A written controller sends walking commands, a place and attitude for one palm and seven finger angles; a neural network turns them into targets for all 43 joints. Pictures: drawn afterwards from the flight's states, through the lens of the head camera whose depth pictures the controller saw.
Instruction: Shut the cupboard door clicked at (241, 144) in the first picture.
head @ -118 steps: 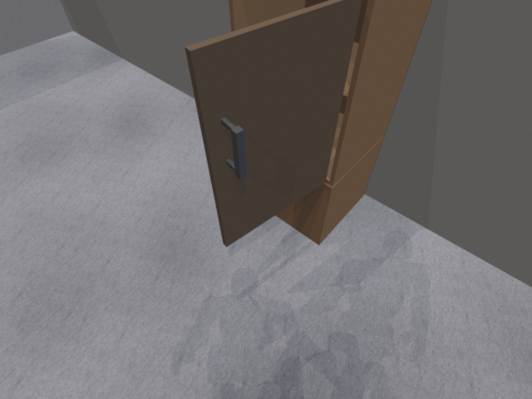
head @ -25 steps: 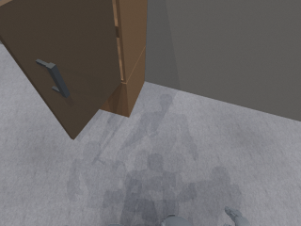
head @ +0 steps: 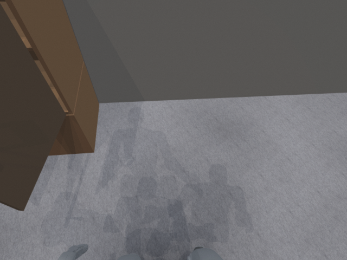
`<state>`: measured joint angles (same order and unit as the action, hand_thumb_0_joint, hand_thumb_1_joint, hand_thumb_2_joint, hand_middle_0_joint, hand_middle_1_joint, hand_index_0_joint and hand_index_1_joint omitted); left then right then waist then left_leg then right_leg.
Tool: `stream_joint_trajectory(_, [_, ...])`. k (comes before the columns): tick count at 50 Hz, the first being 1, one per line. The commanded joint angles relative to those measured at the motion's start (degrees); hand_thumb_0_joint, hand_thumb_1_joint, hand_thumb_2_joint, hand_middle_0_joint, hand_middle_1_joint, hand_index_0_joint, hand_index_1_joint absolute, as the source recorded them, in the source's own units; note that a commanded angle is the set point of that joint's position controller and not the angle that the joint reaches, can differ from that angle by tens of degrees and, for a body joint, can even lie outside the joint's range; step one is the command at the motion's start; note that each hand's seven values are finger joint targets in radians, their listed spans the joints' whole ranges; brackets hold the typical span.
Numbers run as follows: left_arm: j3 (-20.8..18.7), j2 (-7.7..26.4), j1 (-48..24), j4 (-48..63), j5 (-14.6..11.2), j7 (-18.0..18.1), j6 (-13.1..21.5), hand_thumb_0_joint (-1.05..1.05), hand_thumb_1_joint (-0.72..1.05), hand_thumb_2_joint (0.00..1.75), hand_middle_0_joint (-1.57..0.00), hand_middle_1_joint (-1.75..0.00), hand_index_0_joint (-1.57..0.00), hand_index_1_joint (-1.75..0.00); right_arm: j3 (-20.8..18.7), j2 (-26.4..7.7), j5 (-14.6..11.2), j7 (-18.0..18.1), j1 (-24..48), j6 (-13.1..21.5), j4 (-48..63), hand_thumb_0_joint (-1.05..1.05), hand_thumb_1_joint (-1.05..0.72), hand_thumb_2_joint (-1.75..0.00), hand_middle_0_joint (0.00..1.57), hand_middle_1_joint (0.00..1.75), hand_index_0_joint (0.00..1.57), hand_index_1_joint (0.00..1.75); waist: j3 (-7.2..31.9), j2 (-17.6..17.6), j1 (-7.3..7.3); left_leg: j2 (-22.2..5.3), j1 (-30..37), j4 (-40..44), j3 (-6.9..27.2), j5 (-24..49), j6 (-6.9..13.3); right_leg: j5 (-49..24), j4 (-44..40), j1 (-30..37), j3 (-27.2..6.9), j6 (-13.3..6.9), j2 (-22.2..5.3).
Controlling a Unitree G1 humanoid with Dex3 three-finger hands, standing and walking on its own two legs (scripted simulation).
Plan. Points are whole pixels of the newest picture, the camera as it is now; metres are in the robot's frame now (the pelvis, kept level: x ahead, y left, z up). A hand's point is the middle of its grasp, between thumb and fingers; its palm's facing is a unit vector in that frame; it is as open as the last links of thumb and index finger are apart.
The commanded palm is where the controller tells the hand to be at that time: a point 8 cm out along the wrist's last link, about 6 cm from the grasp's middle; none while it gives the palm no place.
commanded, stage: walk to a spot facing it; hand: left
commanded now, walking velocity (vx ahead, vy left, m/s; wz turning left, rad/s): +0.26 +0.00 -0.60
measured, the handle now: out of the picture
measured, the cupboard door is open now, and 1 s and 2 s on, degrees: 80 80 80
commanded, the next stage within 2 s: turn to face it in 1.38 s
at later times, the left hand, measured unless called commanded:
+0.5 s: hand (115, 233) +0.19 +0.16 -0.17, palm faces -0.28 -0.94 -0.19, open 7.4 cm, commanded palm none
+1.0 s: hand (197, 136) +0.50 -0.07 -0.15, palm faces -0.57 -0.79 -0.23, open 7.4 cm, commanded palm none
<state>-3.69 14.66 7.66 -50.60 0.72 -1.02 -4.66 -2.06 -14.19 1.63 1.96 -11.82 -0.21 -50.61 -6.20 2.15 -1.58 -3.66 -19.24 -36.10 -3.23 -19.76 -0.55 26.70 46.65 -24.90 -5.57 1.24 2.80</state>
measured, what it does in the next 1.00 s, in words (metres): walks ahead, turning right: right foot, then left foot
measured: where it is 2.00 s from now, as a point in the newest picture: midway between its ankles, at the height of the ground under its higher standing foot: (232, 184)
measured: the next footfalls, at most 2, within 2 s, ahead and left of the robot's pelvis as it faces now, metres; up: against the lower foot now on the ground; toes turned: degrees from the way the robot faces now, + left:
right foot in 0.24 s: +0.05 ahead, -0.16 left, +0.00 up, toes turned -14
left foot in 0.50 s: +0.23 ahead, +0.07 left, +0.00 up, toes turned -14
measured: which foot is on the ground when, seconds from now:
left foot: down 0.00-0.22, up 0.24-0.48, down 0.50-0.88, up 0.90-1.00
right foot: up 0.00-0.22, down 0.24-0.50, up 0.52-0.86, down 0.88-1.00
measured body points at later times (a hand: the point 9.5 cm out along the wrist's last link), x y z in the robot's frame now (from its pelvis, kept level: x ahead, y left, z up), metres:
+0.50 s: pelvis +0.11 -0.03 +0.01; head +0.16 -0.03 +0.45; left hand +0.21 +0.21 -0.15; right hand +0.12 -0.31 -0.12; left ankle +0.19 +0.08 -0.72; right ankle +0.01 -0.15 -0.72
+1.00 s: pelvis +0.28 -0.15 +0.00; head +0.32 -0.19 +0.45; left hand +0.53 -0.03 -0.13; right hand +0.10 -0.33 -0.15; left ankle +0.28 +0.02 -0.64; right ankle +0.26 -0.24 -0.72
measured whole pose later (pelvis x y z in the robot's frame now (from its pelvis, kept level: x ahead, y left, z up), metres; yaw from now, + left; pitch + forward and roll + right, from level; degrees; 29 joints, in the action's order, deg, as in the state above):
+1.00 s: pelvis +0.28 -0.15 +0.00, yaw -33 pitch +1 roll +0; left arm -3.8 12.2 4.4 -52.1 0.7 -0.9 1.6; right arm -2.5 -11.6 1.5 0.2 -19.1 -0.5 -60.6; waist -6.8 -0.6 -3.9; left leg -8.5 -23.4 -67.6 -3.9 -23.4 -3.2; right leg 15.2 34.5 -20.2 6.4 -4.1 0.7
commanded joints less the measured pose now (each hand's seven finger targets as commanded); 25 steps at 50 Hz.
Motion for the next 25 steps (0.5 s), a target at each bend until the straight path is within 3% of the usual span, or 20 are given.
stream_joint_trajectory(1, [-1.8,4.0,-3.9,6.1,0.3,-1.1,2.5,0.00,0.90,0.90,-0.20,-0.30,-0.20,-0.30,-2.5,-11.8,0.9,0.6,-4.9,1.5,2.6,0.00,-0.90,-0.90,0.20,0.30,0.20,0.30,7.9,-13.8,0.29,-18.8,13.0,16.0,14.1,29.6,9.4,3.6,19.4,-9.6,4.2,1.4,-4.8])
stream_joint_trajectory(3, [-1.1,2.5,-5.2,6.2,0.2,-1.9,2.4,0.00,0.90,0.90,-0.20,-0.30,-0.20,-0.30,-2.2,-10.5,0.9,0.5,-5.3,1.4,2.1,0.00,-0.90,-0.90,0.20,0.30,0.20,0.30,8.7,-15.0,-0.35,-15.6,14.6,15.3,5.6,26.5,6.7,2.1,11.2,-6.2,8.0,1.3,-5.1])
stream_joint_trajectory(5, [-0.8,2.0,-6.5,6.2,0.3,-2.5,2.7,0.00,0.90,0.90,-0.20,-0.30,-0.20,-0.30,-2.5,-10.9,0.9,0.1,-7.5,1.4,1.0,0.00,-0.90,-0.90,0.20,0.30,0.20,0.30,8.4,-14.8,-1.43,-15.7,13.1,16.1,3.0,17.7,5.8,1.7,2.7,-1.5,10.6,0.6,-4.3])
stream_joint_trajectory(7, [-0.8,2.0,-6.1,6.2,0.5,-2.8,3.2,0.00,0.90,0.90,-0.20,-0.30,-0.20,-0.30,-2.8,-11.4,0.8,-0.3,-7.8,1.3,0.5,0.00,-0.90,-0.90,0.20,0.30,0.20,0.30,6.9,-14.4,-1.58,-16.2,12.0,15.7,1.4,10.0,5.1,1.8,-5.4,2.2,13.0,-0.2,-3.3])
stream_joint_trajectory(8, [-0.9,2.2,-5.3,5.6,0.6,-2.8,3.4,0.00,0.90,0.90,-0.20,-0.30,-0.20,-0.30,-3.0,-11.8,0.7,-0.5,-7.7,1.2,0.2,0.00,-0.90,-0.90,0.20,0.30,0.20,0.30,7.0,-13.5,-1.13,-15.8,10.6,14.3,-0.1,7.4,4.1,-0.7,-9.7,5.5,14.2,-0.6,-2.5])
stream_joint_trajectory(9, [-1.3,2.8,-1.3,4.3,0.6,-2.7,3.7,0.00,0.90,0.90,-0.20,-0.30,-0.20,-0.30,-2.9,-11.5,0.5,-0.6,-6.7,1.1,0.5,0.00,-0.90,-0.90,0.20,0.30,0.20,0.30,7.5,-11.6,0.93,-14.6,6.8,9.5,-2.1,4.3,2.5,-5.2,-16.5,13.2,14.7,-1.4,-1.7])
stream_joint_trajectory(10, [-2.4,6.0,5.2,1.8,0.8,-2.2,4.2,0.00,0.90,0.90,-0.20,-0.30,-0.20,-0.30,-2.7,-9.9,0.0,-1.0,-5.0,1.2,1.1,0.00,-0.90,-0.90,0.20,0.30,0.20,0.30,9.2,-4.2,4.27,-11.4,-2.6,0.1,-5.7,0.1,0.1,-5.6,-22.3,26.0,9.7,-3.5,-4.3])
stream_joint_trajectory(11, [-4.2,13.3,12.5,-0.4,1.2,-1.0,4.9,0.00,0.90,0.90,-0.20,-0.30,-0.20,-0.30,-1.6,-4.8,-1.0,-1.6,-0.7,1.2,4.3,0.00,-0.90,-0.90,0.20,0.30,0.20,0.30,9.0,17.0,8.18,-2.7,-21.0,-18.0,-12.4,-15.0,-3.6,-2.7,-30.8,37.0,-16.1,-10.4,-20.9])
stream_joint_trajectory(12, [-4.8,15.7,17.5,-1.6,0.0,0.1,4.9,0.00,0.90,0.90,-0.20,-0.30,-0.20,-0.30,-1.4,-6.2,-0.6,-1.6,7.4,1.1,7.4,0.00,-0.90,-0.90,0.20,0.30,0.20,0.30,6.0,13.5,12.05,-2.2,-27.7,-27.3,-2.5,-19.4,-3.5,-7.7,-34.1,33.2,-26.9,-16.2,-27.8])
stream_joint_trajectory(13, [-4.6,16.7,13.9,-0.7,0.1,0.6,4.8,0.00,0.90,0.90,-0.20,-0.30,-0.20,-0.30,-1.6,-6.0,-1.1,-2.0,6.2,1.4,7.9,0.00,-0.90,-0.90,0.20,0.30,0.20,0.30,5.8,10.5,8.67,-4.2,-27.0,-30.1,1.6,-16.3,-3.4,5.9,-34.6,27.4,-28.1,-18.5,-27.4])
stream_joint_trajectory(14, [-3.9,12.5,9.3,0.4,0.5,0.8,5.4,0.00,0.90,0.90,-0.20,-0.30,-0.20,-0.30,-2.2,-6.7,-0.7,-2.0,6.6,1.5,6.2,0.00,-0.90,-0.90,0.20,0.30,0.20,0.30,3.3,10.6,6.48,-4.5,-26.1,-29.8,3.2,-10.5,-3.4,5.7,-34.8,23.2,-23.2,-15.9,-22.8])
stream_joint_trajectory(16, [-3.0,9.7,5.2,1.3,0.6,0.8,6.2,0.00,0.90,0.90,-0.20,-0.30,-0.20,-0.30,-2.5,-5.7,-0.3,-2.5,5.3,1.1,4.8,0.00,-0.90,-0.90,0.20,0.30,0.20,0.30,1.3,9.3,3.14,-4.4,-18.7,-24.9,2.4,-4.1,-4.0,-5.2,-34.3,14.7,-13.9,-13.2,-18.9])
stream_joint_trajectory(18, [-3.0,9.8,4.7,0.8,0.8,0.6,6.9,0.00,0.90,0.90,-0.20,-0.30,-0.20,-0.30,-2.3,-3.7,-0.4,-2.9,3.6,1.4,3.8,0.00,-0.90,-0.90,0.20,0.30,0.20,0.30,3.5,7.4,2.12,-2.6,-12.0,-15.8,0.7,-1.8,-3.9,-12.7,-32.2,13.3,-10.0,-12.6,-16.3])
stream_joint_trajectory(20, [-3.3,10.5,4.9,0.0,0.9,0.2,7.0,0.00,0.90,0.90,-0.20,-0.30,-0.20,-0.30,-2.1,-2.7,-0.6,-3.0,2.5,2.0,3.4,0.00,-0.90,-0.90,0.20,0.30,0.20,0.30,5.0,6.2,1.74,-0.6,-5.5,-6.9,-1.1,-0.2,-3.7,-12.6,-30.2,12.2,-9.5,-12.0,-15.0])
stream_joint_trajectory(22, [-3.4,10.1,3.6,-0.4,0.8,-0.2,6.7,0.00,0.90,0.90,-0.20,-0.30,-0.20,-0.30,-2.2,-3.0,-0.6,-2.6,-1.7,2.7,2.1,0.00,-0.90,-0.90,0.20,0.30,0.20,0.30,5.9,4.3,-0.61,1.8,5.0,1.6,-3.7,4.6,-3.6,-7.8,-27.1,7.7,-8.7,-10.3,-12.6])
stream_joint_trajectory(23, [-3.3,9.1,2.1,0.1,0.6,-0.4,6.5,0.00,0.90,0.90,-0.20,-0.30,-0.20,-0.30,-2.4,-4.2,-0.5,-2.2,-6.0,3.2,0.6,0.00,-0.90,-0.90,0.20,0.30,0.20,0.30,7.0,1.9,-2.75,2.0,13.2,6.6,-4.7,6.9,-3.5,-6.5,-23.9,3.4,-6.8,-8.7,-10.3])
stream_joint_trajectory(24, [-2.6,5.8,1.8,0.7,0.5,-0.6,6.3,0.00,0.90,0.90,-0.20,-0.30,-0.20,-0.30,-3.3,-8.0,-0.2,-1.3,-12.3,3.7,-1.5,0.00,-0.90,-0.90,0.20,0.30,0.20,0.30,8.8,-6.7,-5.44,-3.2,23.1,11.5,1.9,0.4,-1.8,-5.0,-12.5,-3.2,-3.8,-6.4,-6.1])
stream_joint_trajectory(25, [-1.6,1.5,2.7,2.0,-0.1,-1.1,6.1,0.00,0.90,0.90,-0.20,-0.30,-0.20,-0.30,-4.8,-15.3,1.4,-0.7,-20.2,4.3,-2.9,0.00,-0.90,-0.90,0.20,0.30,0.20,0.30,12.4,-25.0,-8.19,-21.8,29.9,19.8,26.6,-10.0,4.9,8.1,9.7,-14.8,6.4,-2.3,2.0])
